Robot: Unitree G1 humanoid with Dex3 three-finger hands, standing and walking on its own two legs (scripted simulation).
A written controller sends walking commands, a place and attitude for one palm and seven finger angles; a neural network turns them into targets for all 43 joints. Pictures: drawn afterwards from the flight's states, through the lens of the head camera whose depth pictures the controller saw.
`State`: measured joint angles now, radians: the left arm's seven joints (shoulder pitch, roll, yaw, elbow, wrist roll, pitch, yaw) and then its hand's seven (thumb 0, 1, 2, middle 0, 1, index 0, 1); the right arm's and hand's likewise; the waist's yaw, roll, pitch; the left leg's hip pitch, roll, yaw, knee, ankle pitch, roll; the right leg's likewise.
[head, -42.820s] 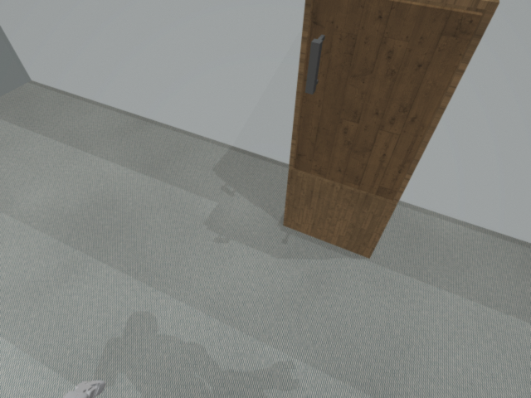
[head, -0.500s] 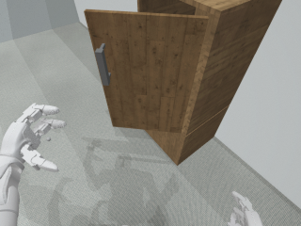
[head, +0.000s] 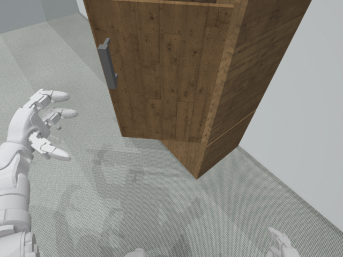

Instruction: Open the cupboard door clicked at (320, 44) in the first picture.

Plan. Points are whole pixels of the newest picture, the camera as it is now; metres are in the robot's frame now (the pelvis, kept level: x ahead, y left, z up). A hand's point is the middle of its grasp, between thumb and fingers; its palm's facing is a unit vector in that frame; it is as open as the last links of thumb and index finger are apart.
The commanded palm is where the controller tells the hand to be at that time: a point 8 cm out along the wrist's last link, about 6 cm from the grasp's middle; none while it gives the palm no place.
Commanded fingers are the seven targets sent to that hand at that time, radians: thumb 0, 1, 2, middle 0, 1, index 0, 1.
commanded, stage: move the hooked fingers beside the handle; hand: left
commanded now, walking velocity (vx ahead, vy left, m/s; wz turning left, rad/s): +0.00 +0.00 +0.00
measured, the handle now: (110, 64) +0.62 +0.22 +0.09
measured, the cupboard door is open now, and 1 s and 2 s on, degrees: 46 46 46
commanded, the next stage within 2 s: none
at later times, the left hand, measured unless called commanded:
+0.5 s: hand (69, 102) +0.44 +0.27 +0.11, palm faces -0.06 -1.00 +0.00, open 14.0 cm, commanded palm +0.43 +0.32 +0.10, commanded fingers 0.00 -0.50 0.30 -0.30 -1.20 -0.30 -1.20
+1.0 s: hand (78, 79) +0.53 +0.28 +0.11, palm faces -0.04 -1.00 +0.01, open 14.0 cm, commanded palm +0.53 +0.33 +0.10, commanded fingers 0.00 -0.50 0.30 -0.30 -1.20 -0.30 -1.20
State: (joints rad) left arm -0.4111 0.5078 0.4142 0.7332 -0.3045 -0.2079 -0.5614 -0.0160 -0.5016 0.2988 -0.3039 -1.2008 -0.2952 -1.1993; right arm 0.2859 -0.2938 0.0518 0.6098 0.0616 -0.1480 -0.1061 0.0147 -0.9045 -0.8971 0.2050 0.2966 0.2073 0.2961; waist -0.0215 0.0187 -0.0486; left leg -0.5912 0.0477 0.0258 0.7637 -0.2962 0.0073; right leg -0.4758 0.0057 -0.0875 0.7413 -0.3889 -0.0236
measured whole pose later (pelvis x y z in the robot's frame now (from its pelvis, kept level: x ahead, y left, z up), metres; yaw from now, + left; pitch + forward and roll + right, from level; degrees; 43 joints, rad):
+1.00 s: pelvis +0.01 +0.02 -0.02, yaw -3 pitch +20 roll -4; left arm -1.02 0.83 0.51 1.31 -0.10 -0.27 -0.53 -0.02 -0.50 0.30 -0.30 -1.20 -0.29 -1.20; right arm 0.43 -0.31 0.06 0.63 0.03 0.06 -0.08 0.01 -0.91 -0.90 0.21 0.30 0.21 0.30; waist -0.19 0.01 -0.07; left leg -0.90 0.08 0.03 0.93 -0.37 0.03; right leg -0.77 0.03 -0.07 0.85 -0.42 0.00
